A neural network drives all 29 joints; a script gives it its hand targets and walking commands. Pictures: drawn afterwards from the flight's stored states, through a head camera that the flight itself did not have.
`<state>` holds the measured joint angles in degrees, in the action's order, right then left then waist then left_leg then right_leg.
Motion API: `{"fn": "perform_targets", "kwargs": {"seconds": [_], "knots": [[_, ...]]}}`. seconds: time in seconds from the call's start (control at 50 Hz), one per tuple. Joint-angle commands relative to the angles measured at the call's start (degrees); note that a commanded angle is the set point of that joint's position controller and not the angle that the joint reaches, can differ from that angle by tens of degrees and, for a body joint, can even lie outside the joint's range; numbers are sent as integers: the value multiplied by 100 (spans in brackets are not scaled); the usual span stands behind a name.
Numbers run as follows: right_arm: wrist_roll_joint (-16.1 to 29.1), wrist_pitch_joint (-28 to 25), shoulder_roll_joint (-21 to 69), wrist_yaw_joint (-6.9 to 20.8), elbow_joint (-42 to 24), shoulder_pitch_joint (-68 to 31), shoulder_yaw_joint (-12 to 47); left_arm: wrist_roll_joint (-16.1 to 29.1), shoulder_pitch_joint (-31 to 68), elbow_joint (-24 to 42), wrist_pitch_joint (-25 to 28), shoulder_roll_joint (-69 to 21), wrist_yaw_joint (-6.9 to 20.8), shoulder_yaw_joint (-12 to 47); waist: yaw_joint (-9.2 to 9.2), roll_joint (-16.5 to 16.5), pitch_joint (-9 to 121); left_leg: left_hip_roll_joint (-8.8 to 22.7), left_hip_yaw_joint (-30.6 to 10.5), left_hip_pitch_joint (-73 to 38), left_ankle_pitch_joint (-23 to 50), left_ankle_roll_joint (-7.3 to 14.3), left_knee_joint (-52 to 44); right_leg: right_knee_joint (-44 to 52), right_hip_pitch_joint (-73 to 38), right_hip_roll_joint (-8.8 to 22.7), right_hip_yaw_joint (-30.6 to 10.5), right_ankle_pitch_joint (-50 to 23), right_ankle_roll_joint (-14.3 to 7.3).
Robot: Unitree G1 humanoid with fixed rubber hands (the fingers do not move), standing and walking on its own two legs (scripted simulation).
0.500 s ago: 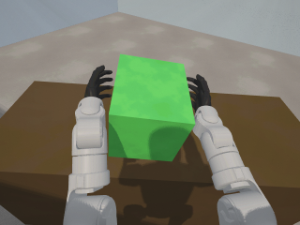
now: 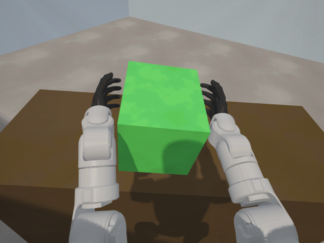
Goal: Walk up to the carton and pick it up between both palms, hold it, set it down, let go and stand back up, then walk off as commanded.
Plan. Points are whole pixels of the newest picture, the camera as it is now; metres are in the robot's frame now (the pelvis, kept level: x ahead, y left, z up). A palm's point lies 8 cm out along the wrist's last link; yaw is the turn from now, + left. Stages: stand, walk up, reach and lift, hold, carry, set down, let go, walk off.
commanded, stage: hold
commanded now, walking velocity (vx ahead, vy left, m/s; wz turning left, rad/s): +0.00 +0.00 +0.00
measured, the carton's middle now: (158, 119) +0.38 +0.01 +0.14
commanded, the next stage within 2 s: none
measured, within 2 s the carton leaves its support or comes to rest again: neither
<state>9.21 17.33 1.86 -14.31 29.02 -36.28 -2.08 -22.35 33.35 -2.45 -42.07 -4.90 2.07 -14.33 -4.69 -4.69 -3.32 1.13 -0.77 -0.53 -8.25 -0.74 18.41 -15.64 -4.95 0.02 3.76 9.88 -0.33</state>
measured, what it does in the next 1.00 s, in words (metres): stands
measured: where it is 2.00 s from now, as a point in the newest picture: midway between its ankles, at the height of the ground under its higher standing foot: outside the picture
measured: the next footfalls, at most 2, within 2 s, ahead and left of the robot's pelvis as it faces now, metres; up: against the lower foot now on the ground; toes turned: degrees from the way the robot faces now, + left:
none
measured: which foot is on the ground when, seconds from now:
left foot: down 0.00-1.00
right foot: down 0.00-1.00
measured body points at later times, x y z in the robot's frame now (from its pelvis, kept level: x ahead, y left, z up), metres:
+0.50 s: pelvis +0.01 +0.00 +0.00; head -0.04 +0.03 +0.45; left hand +0.37 +0.14 +0.19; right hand +0.37 -0.14 +0.18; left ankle +0.04 +0.13 -0.75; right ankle +0.00 -0.11 -0.75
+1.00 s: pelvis +0.00 +0.00 +0.00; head -0.04 +0.04 +0.45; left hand +0.37 +0.15 +0.19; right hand +0.37 -0.13 +0.18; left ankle +0.04 +0.13 -0.75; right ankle +0.00 -0.11 -0.75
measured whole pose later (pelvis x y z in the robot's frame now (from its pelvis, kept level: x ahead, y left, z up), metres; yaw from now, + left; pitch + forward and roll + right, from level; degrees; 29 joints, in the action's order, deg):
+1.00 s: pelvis +0.00 +0.00 +0.00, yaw +0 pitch -10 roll -1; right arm 10.7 15.6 1.7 -15.2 27.0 -34.5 -0.7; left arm -21.8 31.9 -0.1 -42.0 -4.7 2.0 -13.4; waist -4.8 -5.1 -4.2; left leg 1.1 -0.7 -0.3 -8.4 -0.6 18.6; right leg -15.5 -4.9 0.1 4.0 9.9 -0.3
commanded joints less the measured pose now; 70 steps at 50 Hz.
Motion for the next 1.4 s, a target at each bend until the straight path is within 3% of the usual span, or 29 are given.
{"fn": "perform_targets", "kwargs": {"seconds": [0.0, 0.04, 0.08, 0.12, 0.18, 0.24, 0.28, 0.34, 0.4, 0.44, 0.46, 0.54, 0.58, 0.6, 0.62, 0.68, 0.78, 0.86, 0.92, 0.94, 1.02, 1.08, 1.12, 1.16, 1.18, 1.22, 1.24, 1.36, 1.38], "knots": [[184, -527, 2959, 580, -1499, -4460, 2005, 780, 3229, 197, 236, -3187, 796, 2592, -109, 476, 1510, -237, 358, -569, 586, 45, -229, 249, 261, -228, 260, -321, 327], [313, -620, 3089, 575, -1912, -4493, 2201, 972, 3216, 494, 358, -3302, 750, 2842, -105, 550, 2216, -259, 329, -761, 1161, -27, -36, 117, 4, -289, 247, -900, 336], [260, -583, 2965, 549, -1449, -4605, 2178, 775, 3106, -21, 288, -3039, 738, 2539, 9, 440, 1676, -260, 306, -571, 859, 95, -115, 187, 207, -267, 228, -627, 375], [307, -653, 3187, 619, -1689, -4758, 2196, 783, 3537, 212, 377, -2976, 736, 2538, 45, 414, 1856, -261, 351, -494, 625, 149, -174, 164, 137, -249, 176, -426, 360], [402, -772, 3147, 580, -2184, -4849, 2411, 1069, 3319, 320, 474, -3272, 634, 2955, 5, 580, 2460, -260, 280, -910, 1325, -1, 35, 141, 134, -319, 244, -997, 348], [484, -647, 3115, 520, -2024, -4422, 2544, 973, 3160, 484, 418, -3077, 643, 2840, -12, 465, 2434, -273, 242, -996, 1670, -9, 130, 84, -107, -305, 192, -1392, 399], [545, -637, 3024, 492, -2391, -4692, 2585, 975, 3089, 422, 373, -3030, 656, 2847, -11, 381, 2304, -299, 213, -815, 1500, 60, 134, 75, -53, -305, 180, -1432, 440], [323, -523, 2898, 488, -1758, -4217, 2248, 866, 3076, 263, 320, -3005, 732, 2742, -115, 482, 1719, -298, 296, -730, 947, 14, -35, 208, 200, -235, 236, -749, 389], [520, -614, 3163, 476, -2254, -4369, 2536, 1009, 3039, 586, 354, -3120, 729, 2867, -17, 381, 2183, -290, 280, -888, 1448, 40, 68, 105, -20, -266, 197, -1313, 406], [482, -604, 2920, 473, -2197, -4461, 2343, 870, 3053, 377, 318, -3006, 695, 2837, -97, 674, 2112, -294, 257, -973, 1490, -28, 91, 137, 71, -244, 236, -1284, 372], [534, -616, 2949, 456, -2375, -4444, 2519, 900, 2888, 497, 302, -3056, 693, 2858, -25, 483, 2047, -277, 254, -980, 1617, -32, 97, 146, -1, -312, 224, -1405, 389], [447, -554, 3032, 493, -1895, -4182, 2420, 909, 3019, 622, 331, -3019, 707, 2862, -51, 619, 1925, -298, 271, -838, 1233, 39, 2, 140, 97, -236, 216, -1032, 377], [354, -561, 2996, 468, -1968, -4323, 2361, 846, 2890, 350, 256, -3009, 768, 2724, -86, 418, 1700, -302, 340, -792, 1111, 46, -42, 173, 91, -237, 244, -1042, 422], [411, -548, 3014, 480, -1859, -4440, 2327, 840, 3220, 413, 313, -2985, 765, 2629, 20, 333, 1865, -264, 326, -825, 1079, 87, -41, 175, 158, -260, 229, -816, 415], [415, -632, 2969, 479, -2230, -4462, 2392, 982, 3064, 590, 329, -3083, 776, 2856, -104, 399, 2058, -287, 283, -897, 1418, 46, 12, 138, 32, -266, 234, -1195, 389], [533, -595, 3058, 425, -2321, -4215, 2620, 934, 2905, 760, 332, -3106, 733, 2848, -25, 394, 2277, -273, 244, -1050, 1770, -13, 149, 58, -129, -306, 216, -1706, 439], [378, -538, 2862, 501, -1779, -4160, 2299, 838, 3090, 507, 297, -2966, 797, 2765, -77, 508, 1739, -270, 328, -784, 1018, 5, -123, 235, 79, -256, 269, -615, 370], [512, -696, 2913, 531, -2241, -4463, 2321, 1080, 3282, 793, 397, -3202, 665, 3159, -161, 797, 2219, -213, 195, -1025, 1466, -100, 81, 104, 285, -315, 263, -1046, 279], [367, -564, 2874, 527, -1777, -4205, 2277, 849, 2870, 394, 268, -3067, 666, 2913, -122, 579, 1779, -240, 219, -915, 1095, -6, -52, 234, 226, -282, 271, -724, 315], [377, -632, 2836, 540, -2102, -4263, 2405, 890, 2902, 588, 318, -3064, 666, 2947, -101, 534, 2121, -237, 232, -969, 1340, -16, -19, 181, 121, -300, 304, -956, 341], [566, -648, 2847, 540, -2172, -4376, 2437, 937, 2984, 668, 317, -3144, 662, 3072, -84, 795, 2237, -194, 183, -1071, 1674, -139, 129, 63, 102, -337, 286, -1183, 297], [412, -514, 2955, 548, -1548, -4134, 2283, 692, 2811, 272, 259, -2890, 711, 2441, 54, 328, 1445, -250, 326, -651, 965, 78, -172, 266, 143, -261, 235, -631, 357], [385, -653, 2989, 568, -2137, -4698, 2359, 816, 2975, 293, 274, -2910, 719, 2525, 74, 271, 1923, -279, 359, -708, 779, 141, -166, 269, 85, -230, 241, -539, 363], [376, -634, 2990, 552, -1861, -4280, 2311, 947, 3242, 611, 421, -3083, 694, 2874, -119, 403, 2016, -284, 288, -830, 1123, 1, -36, 164, 118, -274, 278, -917, 338], [448, -632, 2976, 517, -1851, -4239, 2383, 835, 2984, 592, 334, -3111, 702, 2751, -16, 552, 2018, -246, 304, -964, 1423, -30, 9, 135, -5, -306, 251, -1056, 327], [420, -663, 2915, 492, -2133, -4414, 2360, 937, 2983, 509, 289, -3080, 710, 2933, -179, 578, 2055, -263, 266, -918, 1326, -25, 65, 111, 55, -295, 250, -1175, 337], [403, -635, 2864, 515, -1943, -4330, 2365, 847, 3017, 477, 301, -2985, 716, 2768, -29, 590, 2043, -261, 296, -935, 1259, 3, 36, 120, 98, -259, 264, -1041, 351], [444, -589, 2995, 497, -1840, -4212, 2507, 831, 2798, 456, 299, -3013, 682, 2777, -12, 493, 1991, -246, 210, -971, 1535, 34, 83, 96, 11, -292, 243, -1328, 368], [517, -630, 2820, 512, -2177, -4514, 2515, 881, 2908, 463, 303, -2909, 717, 2835, -24, 440, 2063, -246, 250, -960, 1330, 23, 18, 177, 45, -301, 266, -1058, 376]]}}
